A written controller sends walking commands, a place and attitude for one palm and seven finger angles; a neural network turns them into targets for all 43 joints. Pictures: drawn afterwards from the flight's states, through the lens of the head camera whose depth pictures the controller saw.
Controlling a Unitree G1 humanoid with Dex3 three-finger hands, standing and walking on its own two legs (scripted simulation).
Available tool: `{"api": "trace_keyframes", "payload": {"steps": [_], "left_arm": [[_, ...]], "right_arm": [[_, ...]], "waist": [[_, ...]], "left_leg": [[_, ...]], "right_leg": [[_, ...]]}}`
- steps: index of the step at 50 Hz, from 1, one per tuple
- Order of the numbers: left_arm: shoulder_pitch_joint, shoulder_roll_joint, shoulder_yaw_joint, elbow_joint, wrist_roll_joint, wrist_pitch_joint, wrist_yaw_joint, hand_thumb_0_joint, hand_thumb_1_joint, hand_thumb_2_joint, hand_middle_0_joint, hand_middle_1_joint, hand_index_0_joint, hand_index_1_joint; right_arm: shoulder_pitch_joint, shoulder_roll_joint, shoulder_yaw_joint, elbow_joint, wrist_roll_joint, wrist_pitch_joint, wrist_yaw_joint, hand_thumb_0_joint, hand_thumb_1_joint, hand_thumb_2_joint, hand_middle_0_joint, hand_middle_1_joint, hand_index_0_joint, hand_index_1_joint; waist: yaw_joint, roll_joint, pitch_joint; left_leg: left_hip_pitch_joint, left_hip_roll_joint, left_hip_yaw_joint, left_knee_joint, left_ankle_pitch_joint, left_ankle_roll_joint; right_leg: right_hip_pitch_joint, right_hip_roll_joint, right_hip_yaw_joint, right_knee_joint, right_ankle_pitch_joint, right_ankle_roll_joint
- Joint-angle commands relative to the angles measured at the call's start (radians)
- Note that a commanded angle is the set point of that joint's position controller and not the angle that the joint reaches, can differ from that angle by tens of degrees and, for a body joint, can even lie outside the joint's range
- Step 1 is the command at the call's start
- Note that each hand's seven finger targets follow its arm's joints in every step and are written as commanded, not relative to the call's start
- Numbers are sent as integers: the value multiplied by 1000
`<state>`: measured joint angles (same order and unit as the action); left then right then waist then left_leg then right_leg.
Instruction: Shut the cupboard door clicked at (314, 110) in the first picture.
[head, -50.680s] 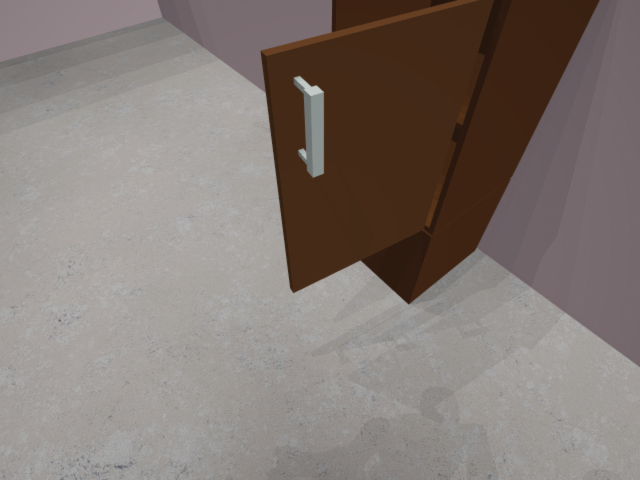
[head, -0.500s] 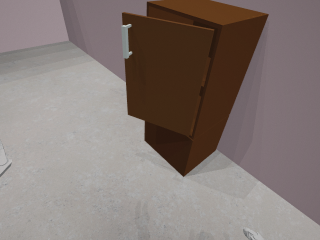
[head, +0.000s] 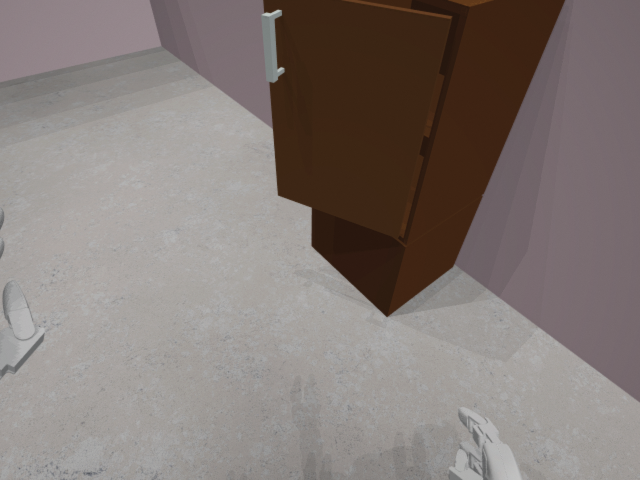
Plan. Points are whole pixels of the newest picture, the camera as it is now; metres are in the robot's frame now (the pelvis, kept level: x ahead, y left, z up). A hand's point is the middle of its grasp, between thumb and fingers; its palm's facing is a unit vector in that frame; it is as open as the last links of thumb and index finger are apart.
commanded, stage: stop stepping back and stand still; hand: left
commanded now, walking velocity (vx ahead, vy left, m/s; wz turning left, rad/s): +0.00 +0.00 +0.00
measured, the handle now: (274, 46) +0.98 +0.15 +0.14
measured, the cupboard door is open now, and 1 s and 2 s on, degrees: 24 24 24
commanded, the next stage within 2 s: let the arm hang, fingers relaxed in 0.08 s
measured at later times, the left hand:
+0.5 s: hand out of the picture +0.07 +0.17 -0.17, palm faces -0.02 -0.99 -0.17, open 7.3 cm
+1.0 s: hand out of the picture +0.01 +0.22 -0.16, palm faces +0.02 -0.95 -0.31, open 7.3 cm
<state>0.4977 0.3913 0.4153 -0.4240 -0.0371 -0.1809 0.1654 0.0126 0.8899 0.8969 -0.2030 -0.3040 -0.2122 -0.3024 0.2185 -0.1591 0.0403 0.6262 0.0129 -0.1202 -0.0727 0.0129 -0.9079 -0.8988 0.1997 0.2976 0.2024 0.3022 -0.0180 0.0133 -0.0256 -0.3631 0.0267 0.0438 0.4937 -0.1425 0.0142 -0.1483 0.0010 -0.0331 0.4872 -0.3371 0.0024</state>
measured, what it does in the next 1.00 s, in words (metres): stands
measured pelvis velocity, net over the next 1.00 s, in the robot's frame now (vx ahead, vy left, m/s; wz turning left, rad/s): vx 0.02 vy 0.00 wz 0.01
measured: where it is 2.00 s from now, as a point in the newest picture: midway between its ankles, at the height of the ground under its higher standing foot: outside the picture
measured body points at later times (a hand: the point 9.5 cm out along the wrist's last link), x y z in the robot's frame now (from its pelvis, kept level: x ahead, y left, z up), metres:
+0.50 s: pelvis +0.00 -0.01 -0.01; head +0.02 +0.01 +0.44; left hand +0.07 +0.22 -0.16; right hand +0.09 -0.28 -0.13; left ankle +0.08 +0.11 -0.73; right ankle -0.05 -0.12 -0.73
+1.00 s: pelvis +0.02 +0.00 +0.01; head +0.01 -0.01 +0.46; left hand +0.01 +0.27 -0.14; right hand +0.07 -0.25 -0.15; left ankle +0.08 +0.11 -0.73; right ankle -0.05 -0.12 -0.73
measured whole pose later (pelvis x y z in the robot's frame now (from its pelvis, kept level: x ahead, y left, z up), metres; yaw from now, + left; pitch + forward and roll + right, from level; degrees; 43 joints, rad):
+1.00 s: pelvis +0.02 +0.00 +0.01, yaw +0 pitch -3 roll +0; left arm 0.29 0.26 0.02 1.13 0.02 0.00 0.02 0.00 0.91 0.90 -0.19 -0.30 -0.20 -0.30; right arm 0.18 -0.23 0.00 1.10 -0.01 0.02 -0.01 0.00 -0.91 -0.90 0.20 0.30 0.20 0.30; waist 0.00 0.03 0.02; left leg -0.24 0.01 0.04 0.41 -0.12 0.01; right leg -0.02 -0.01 -0.04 0.39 -0.32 0.00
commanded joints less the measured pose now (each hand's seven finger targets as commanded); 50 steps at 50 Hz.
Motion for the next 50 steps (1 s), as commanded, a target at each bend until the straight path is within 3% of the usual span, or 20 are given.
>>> {"api": "trace_keyframes", "payload": {"steps": [1, 4, 6, 8, 9, 10, 12, 13, 15, 18, 20, 21, 23, 25, 28, 30, 31, 34, 39, 50], "left_arm": [[31, 222, 138, -273, -15, -56, 14, 0, 900, 900, -200, -300, -200, -300], [13, 217, 138, -270, -19, -55, 17, 0, 900, 900, -200, -300, -200, -300], [-21, 229, 145, -247, -18, -55, 17, 0, 900, 900, -200, -300, -200, -300], [-46, 198, 114, -207, -13, -52, 15, 0, 900, 900, -200, -300, -200, -300], [-49, 12, -312, 510, 68, 102, -137, 0, 900, 900, -200, -300, -200, -300], [-62, 12, -298, 531, 57, 184, -156, 0, 900, 900, -200, -300, -200, -300], [-87, -8, -309, 567, 61, 198, -166, 0, 900, 900, -200, -300, -200, -300], [-114, 12, -309, 615, 62, 193, -169, 0, 900, 900, -200, -300, -200, -300], [-154, 46, -318, 728, 65, 181, -171, 0, 900, 900, -200, -300, -200, -300], [-220, 69, -336, 898, 66, 175, -163, 0, 900, 900, -200, -300, -200, -300], [-259, 62, -355, 993, 63, 179, -153, 0, 900, 900, -200, -300, -200, -300], [-259, 61, -362, 1032, 62, 182, -149, 0, 900, 900, -200, -300, -200, -300], [-245, 34, -374, 1117, 56, 183, -148, 0, 900, 900, -200, -300, -200, -300], [-194, 14, -376, 1205, 52, 187, -147, 0, 900, 900, -200, -300, -200, -300], [-149, -3, -367, 1314, 50, 188, -149, 0, 900, 900, -200, -300, -200, -300], [-143, -2, -369, 1368, 49, 185, -152, 0, 900, 900, -200, -300, -200, -300], [-145, 3, -368, 1385, 50, 181, -152, 0, 900, 900, -200, -300, -200, -300], [-153, -11, -373, 1441, 49, 177, -152, 0, 900, 900, -200, -300, -200, -300], [-162, -17, -380, 1497, 51, 173, -148, 0, 900, 900, -200, -300, -200, -300], [-180, -7, -383, 1526, 51, 170, -140, 0, 900, 900, -200, -300, -200, -300]], "right_arm": [[-79, -151, -68, -146, -6, -33, -10, 0, -900, -900, 200, 300, 200, 300], [-79, -141, -58, -146, -8, -20, -16, 0, -900, -900, 200, 300, 200, 300], [-78, -148, -60, -142, -5, -19, -26, 0, -900, -900, 200, 300, 200, 300], [-73, -149, -53, -143, -4, -16, -29, 0, -900, -900, 200, 300, 200, 300], [-153, -363, -106, 45, -7, -69, 70, 0, -900, -900, 200, 300, 200, 300], [-100, -327, -112, 45, -2, -5, 70, 0, -900, -900, 200, 300, 200, 300], [-85, -320, -106, 41, -15, 20, 62, 0, -900, -900, 200, 300, 200, 300], [-95, -325, -95, 36, -18, 38, 63, 0, -900, -900, 200, 300, 200, 300], [-116, -319, -82, 48, -23, 59, 63, 0, -900, -900, 200, 300, 200, 300], [-97, -281, -78, 85, -33, 91, 67, 0, -900, -900, 200, 300, 200, 300], [-79, -261, -75, 120, -42, 112, 69, 0, -900, -900, 200, 300, 200, 300], [-69, -258, -72, 136, -43, 118, 70, 0, -900, -900, 200, 300, 200, 300], [-51, -250, -68, 182, -41, 118, 68, 0, -900, -900, 200, 300, 200, 300], [-44, -253, -67, 224, -38, 118, 60, 0, -900, -900, 200, 300, 200, 300], [-35, -240, -71, 272, -35, 122, 50, 0, -900, -900, 200, 300, 200, 300], [-20, -239, -74, 304, -31, 122, 45, 0, -900, -900, 200, 300, 200, 300], [-16, -251, -79, 312, -28, 123, 42, 0, -900, -900, 200, 300, 200, 300], [8, -251, -84, 353, -26, 122, 39, 0, -900, -900, 200, 300, 200, 300], [13, -249, -86, 399, -24, 124, 39, 0, -900, -900, 200, 300, 200, 300], [-27, -231, -78, 447, -27, 123, 45, 0, -900, -900, 200, 300, 200, 300]], "waist": [[0, -8, -70], [-3, 10, -56], [-3, 57, -48], [-1, 87, -7], [-10, 117, 46], [2, 107, -13], [19, 66, -38], [29, 15, -19], [33, -158, -25], [13, -278, -13], [-1, -213, 9], [-2, -165, 6], [-6, 14, -4], [13, 161, -14], [26, 219, 3], [24, 203, 0], [24, 146, 10], [12, 59, 21], [6, -48, 66], [14, -59, 107]], "left_leg": [[124, 32, -50, -37, -191, -14], [155, 50, -59, -30, -83, -7], [162, 68, -69, -57, -90, -5], [136, 79, -84, -91, -84, 0], [53, 109, -111, 62, 244, 18], [95, 122, -89, 42, 268, 20], [49, 156, -131, 19, 222, 53], [4, 154, -156, -4, 167, 65], [17, 114, -154, 20, 97, 51], [75, 26, -100, 116, 35, 16], [97, 8, -74, 134, -3, 1], [115, 14, -75, 119, 36, -2], [158, 47, -108, 45, 133, 6], [138, 80, -157, -39, 101, 26], [113, 80, -164, -84, 12, 25], [127, 79, -163, -100, -14, 22], [148, 82, -162, -89, 8, 23], [190, 86, -154, -101, 12, 23], [219, 89, -132, -115, 23, 21], [225, 88, -112, -147, 73, 19]], "right_leg": [[-135, -83, 118, -187, -69, -59], [-155, -79, 103, -153, 62, -45], [-151, -60, 85, -140, 67, -30], [-145, -37, 68, -129, 81, -20], [-199, -91, 3, 43, 218, -24], [-185, -80, 33, 53, 137, -20], [-160, -58, 13, 89, 38, -19], [-134, -52, 14, 88, 18, -23], [-126, -76, 57, 5, 49, -43], [-192, -169, 145, -86, 112, -108], [-202, -192, 157, -101, 151, -133], [-195, -179, 141, -91, 157, -125], [-165, -132, 108, -59, 122, -88], [-88, -88, 81, -57, 54, -55], [-32, -83, 71, -99, 53, -61], [-18, -84, 77, -124, 65, -65], [-28, -84, 79, -143, 78, -68], [-44, -91, 76, -171, 77, -67], [-74, -97, 68, -203, 71, -61], [-63, -108, 68, -219, 119, -46]]}}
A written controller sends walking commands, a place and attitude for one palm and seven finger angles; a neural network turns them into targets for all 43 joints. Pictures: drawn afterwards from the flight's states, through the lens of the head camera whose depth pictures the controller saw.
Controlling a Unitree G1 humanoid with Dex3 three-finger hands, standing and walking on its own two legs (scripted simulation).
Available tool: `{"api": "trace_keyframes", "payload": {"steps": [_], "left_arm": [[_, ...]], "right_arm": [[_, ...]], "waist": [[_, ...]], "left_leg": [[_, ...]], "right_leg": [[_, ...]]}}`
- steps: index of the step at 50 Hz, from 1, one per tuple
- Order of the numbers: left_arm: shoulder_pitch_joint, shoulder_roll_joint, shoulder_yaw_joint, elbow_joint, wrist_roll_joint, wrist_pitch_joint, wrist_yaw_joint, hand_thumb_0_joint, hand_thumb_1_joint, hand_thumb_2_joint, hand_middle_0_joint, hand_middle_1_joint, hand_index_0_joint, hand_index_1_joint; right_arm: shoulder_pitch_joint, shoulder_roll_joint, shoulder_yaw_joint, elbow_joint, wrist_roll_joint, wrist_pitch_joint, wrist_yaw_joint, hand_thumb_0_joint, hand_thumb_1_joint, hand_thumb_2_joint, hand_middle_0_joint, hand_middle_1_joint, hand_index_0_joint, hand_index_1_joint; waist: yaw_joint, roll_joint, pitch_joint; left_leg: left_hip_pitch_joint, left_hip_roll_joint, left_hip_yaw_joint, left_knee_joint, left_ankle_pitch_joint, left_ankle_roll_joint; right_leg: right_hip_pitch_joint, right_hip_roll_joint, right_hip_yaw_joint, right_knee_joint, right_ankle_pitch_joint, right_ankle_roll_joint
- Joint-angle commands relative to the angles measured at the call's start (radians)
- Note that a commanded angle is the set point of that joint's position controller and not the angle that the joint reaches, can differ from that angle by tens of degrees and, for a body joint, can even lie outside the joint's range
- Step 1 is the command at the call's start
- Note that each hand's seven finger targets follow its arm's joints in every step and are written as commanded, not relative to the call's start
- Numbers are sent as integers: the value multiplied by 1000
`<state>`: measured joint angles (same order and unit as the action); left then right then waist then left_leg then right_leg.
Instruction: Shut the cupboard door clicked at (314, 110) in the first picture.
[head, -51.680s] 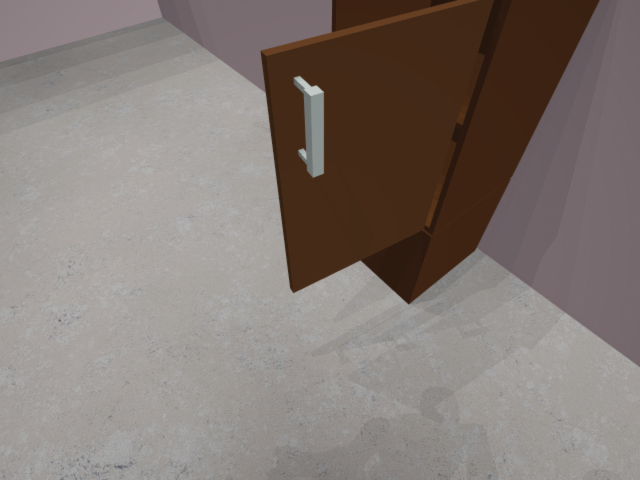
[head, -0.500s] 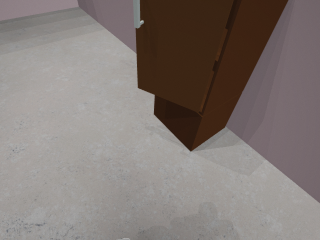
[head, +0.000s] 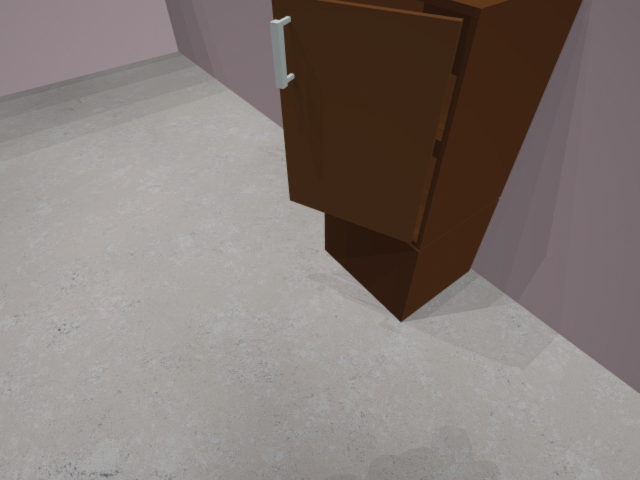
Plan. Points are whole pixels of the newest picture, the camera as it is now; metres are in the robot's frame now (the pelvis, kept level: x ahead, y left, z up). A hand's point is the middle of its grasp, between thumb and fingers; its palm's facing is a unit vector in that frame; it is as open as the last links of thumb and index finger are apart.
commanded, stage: let the arm hang, fingers relaxed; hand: left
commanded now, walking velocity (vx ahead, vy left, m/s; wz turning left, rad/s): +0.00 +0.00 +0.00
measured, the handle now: (284, 52) +0.96 +0.14 +0.13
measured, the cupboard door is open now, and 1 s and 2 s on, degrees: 24 24 24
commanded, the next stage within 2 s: look to check the result in 0.28 s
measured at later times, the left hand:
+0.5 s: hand out of the picture +0.02 +0.19 -0.17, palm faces +0.00 -0.97 -0.25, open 7.3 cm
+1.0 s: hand out of the picture +0.04 +0.19 -0.17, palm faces +0.00 -0.97 -0.26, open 7.3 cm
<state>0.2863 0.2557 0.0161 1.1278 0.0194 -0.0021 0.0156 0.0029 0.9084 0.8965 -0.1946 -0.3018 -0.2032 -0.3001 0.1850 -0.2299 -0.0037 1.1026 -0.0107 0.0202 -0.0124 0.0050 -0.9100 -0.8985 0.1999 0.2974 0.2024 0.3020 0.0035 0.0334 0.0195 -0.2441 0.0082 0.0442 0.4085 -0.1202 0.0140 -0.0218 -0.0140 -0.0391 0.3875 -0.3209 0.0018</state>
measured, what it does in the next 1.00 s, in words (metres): stands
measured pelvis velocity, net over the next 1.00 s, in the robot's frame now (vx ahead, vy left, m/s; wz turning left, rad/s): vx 0.03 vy -0.02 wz -0.01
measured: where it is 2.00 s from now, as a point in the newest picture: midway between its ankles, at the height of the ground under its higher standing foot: outside the picture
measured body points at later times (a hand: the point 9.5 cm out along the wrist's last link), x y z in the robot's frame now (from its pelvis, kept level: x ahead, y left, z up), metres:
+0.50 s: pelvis +0.01 -0.01 +0.00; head +0.03 -0.01 +0.45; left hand +0.02 +0.25 -0.15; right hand +0.03 -0.27 -0.15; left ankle +0.07 +0.11 -0.74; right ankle -0.07 -0.12 -0.74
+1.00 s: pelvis +0.03 -0.02 +0.00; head +0.03 -0.02 +0.45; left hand +0.04 +0.24 -0.15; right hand +0.07 -0.27 -0.15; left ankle +0.07 +0.11 -0.74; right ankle -0.07 -0.12 -0.74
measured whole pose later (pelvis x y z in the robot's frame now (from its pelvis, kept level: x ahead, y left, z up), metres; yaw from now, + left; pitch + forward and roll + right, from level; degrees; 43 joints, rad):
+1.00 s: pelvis +0.03 -0.02 +0.00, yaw -1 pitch -2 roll +1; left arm 0.25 0.22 0.01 1.13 0.02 -0.01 0.02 0.00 0.91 0.90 -0.20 -0.30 -0.21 -0.30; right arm 0.17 -0.24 0.00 1.12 -0.01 0.01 -0.02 0.00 -0.91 -0.90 0.20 0.30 0.20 0.30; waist 0.00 0.00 0.04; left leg -0.21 0.02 0.05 0.39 -0.15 -0.01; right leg 0.03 0.00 -0.03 0.32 -0.32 -0.02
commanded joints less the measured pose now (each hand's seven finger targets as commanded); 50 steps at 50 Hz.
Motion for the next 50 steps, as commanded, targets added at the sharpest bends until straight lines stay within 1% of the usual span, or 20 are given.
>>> {"api": "trace_keyframes", "payload": {"steps": [1, 5, 6, 8, 10, 11, 13, 16, 18, 19, 21, 26, 30, 36, 39, 40, 45, 46, 49, 50], "left_arm": [[35, 138, 17, -28, -4, -11, 10, 0, 900, 900, -200, -300, -200, -300], [16, 129, 16, -28, -4, -7, 9, 0, 900, 900, -200, -300, -200, -300], [17, 141, 20, -32, -4, -9, 8, 0, 900, 900, -200, -300, -200, -300], [8, 134, 20, -31, -5, -10, 9, 0, 900, 900, -200, -300, -200, -300], [4, 128, 20, -30, -5, -10, 8, 0, 900, 900, -200, -300, -200, -300], [8, 136, 23, -32, -5, -11, 8, 0, 900, 900, -200, -300, -200, -300], [3, 128, 22, -29, -5, -10, 8, 0, 900, 900, -200, -300, -200, -300], [6, 127, 24, -28, -6, -13, 9, 0, 900, 900, -200, -300, -200, -300], [-3, 122, 23, -25, -6, -12, 10, 0, 900, 900, -200, -300, -200, -300], [1, 122, 24, -25, -7, -12, 10, 0, 900, 900, -200, -300, -200, -300], [7, 125, 27, -24, -7, -14, 11, 0, 900, 900, -200, -300, -200, -300], [12, 122, 26, -20, -7, -13, 15, 0, 900, 900, -200, -300, -200, -300], [7, 119, 22, -16, -7, -10, 15, 0, 900, 900, -200, -300, -200, -300], [15, 125, 22, -18, -6, -13, 17, 0, 900, 900, -200, -300, -200, -300], [10, 121, 19, -18, -7, -12, 17, 0, 900, 900, -200, -300, -200, -300], [11, 123, 20, -19, -6, -13, 17, 0, 900, 900, -200, -300, -200, -300], [10, 122, 22, -19, -6, -15, 19, 0, 900, 900, -200, -300, -200, -300], [16, 129, 24, -21, -4, -16, 19, 0, 900, 900, -200, -300, -200, -300], [18, 116, 23, -22, -6, -13, 21, 0, 900, 900, -200, -300, -200, -300], [29, 89, 20, -21, -7, -6, 23, 0, 900, 900, -200, -300, -200, -300]], "right_arm": [[5, -164, -35, -30, -1, -18, -15, 0, -900, -900, 200, 300, 200, 300], [1, -152, -33, -23, -5, -18, -15, 0, -900, -900, 200, 300, 200, 300], [-1, -160, -32, -24, -2, -19, -15, 0, -900, -900, 200, 300, 200, 300], [0, -151, -32, -24, -5, -22, -15, 0, -900, -900, 200, 300, 200, 300], [-1, -151, -31, -20, -5, -23, -17, 0, -900, -900, 200, 300, 200, 300], [2, -158, -32, -24, -3, -24, -18, 0, -900, -900, 200, 300, 200, 300], [1, -150, -30, -21, -4, -25, -19, 0, -900, -900, 200, 300, 200, 300], [5, -157, -31, -22, -2, -26, -21, 0, -900, -900, 200, 300, 200, 300], [10, -154, -30, -17, -3, -26, -22, 0, -900, -900, 200, 300, 200, 300], [15, -157, -31, -17, -4, -28, -23, 0, -900, -900, 200, 300, 200, 300], [13, -162, -31, -19, 0, -29, -25, 0, -900, -900, 200, 300, 200, 300], [15, -160, -31, -17, 0, -27, -26, 0, -900, -900, 200, 300, 200, 300], [12, -158, -30, -13, -1, -23, -25, 0, -900, -900, 200, 300, 200, 300], [4, -158, -31, -16, 1, -21, -24, 0, -900, -900, 200, 300, 200, 300], [0, -158, -29, -15, -2, -22, -24, 0, -900, -900, 200, 300, 200, 300], [-2, -157, -30, -15, -2, -23, -24, 0, -900, -900, 200, 300, 200, 300], [-7, -155, -29, -16, -2, -24, -25, 0, -900, -900, 200, 300, 200, 300], [-5, -161, -31, -20, 1, -24, -25, 0, -900, -900, 200, 300, 200, 300], [-3, -143, -27, -20, -2, -21, -24, 0, -900, -900, 200, 300, 200, 300], [9, -109, -22, -19, -3, -15, -22, 0, -900, -900, 200, 300, 200, 300]], "waist": [[-5, -75, 58], [-8, -26, 79], [-5, -34, 68], [-6, -19, 49], [-7, -8, 53], [-4, -21, 39], [-6, -3, 43], [-5, -24, 24], [-9, -13, 28], [-9, -9, 15], [-5, -28, -3], [-7, -42, 3], [-10, -36, 28], [-8, -58, 20], [-10, -49, 25], [-10, -49, 10], [-9, -55, 19], [-8, -58, 8], [-8, -42, 24], [-9, -41, 26]], "left_leg": [[111, 106, -109, -58, 63, 19], [95, 101, -107, -76, 22, 12], [100, 102, -108, -71, 38, 12], [102, 101, -106, -69, 60, 11], [101, 100, -108, -72, 57, 10], [109, 102, -109, -67, 72, 11], [108, 102, -104, -65, 83, 9], [128, 106, -102, -53, 112, 11], [121, 106, -102, -54, 121, 10], [127, 106, -102, -52, 134, 11], [142, 110, -101, -40, 169, 15], [150, 111, -94, -34, 177, 16], [143, 110, -90, -41, 158, 13], [154, 111, -89, -38, 162, 14], [153, 112, -86, -41, 161, 13], [162, 113, -85, -39, 173, 14], [159, 113, -80, -36, 189, 12], [166, 113, -81, -31, 199, 14], [144, 106, -77, -24, 199, 10], [123, 101, -76, -11, 203, 4]], "right_leg": [[-188, -94, 75, -122, 116, -46], [-187, -93, 82, -129, 82, -45], [-178, -91, 81, -130, 97, -45], [-157, -96, 82, -126, 122, -45], [-157, -94, 81, -127, 117, -45], [-149, -93, 77, -129, 126, -46], [-145, -96, 78, -129, 142, -45], [-138, -95, 79, -132, 177, -46], [-130, -96, 78, -130, 185, -45], [-119, -95, 78, -126, 193, -45], [-110, -96, 73, -124, 233, -45], [-110, -97, 71, -125, 263, -44], [-119, -97, 73, -129, 248, -42], [-119, -98, 73, -130, 272, -40], [-118, -99, 73, -131, 270, -39], [-111, -99, 75, -128, 287, -39], [-105, -101, 73, -128, 325, -36], [-101, -99, 74, -128, 338, -36], [-93, -106, 63, -118, 349, -32], [-89, -109, 53, -97, 344, -28]]}}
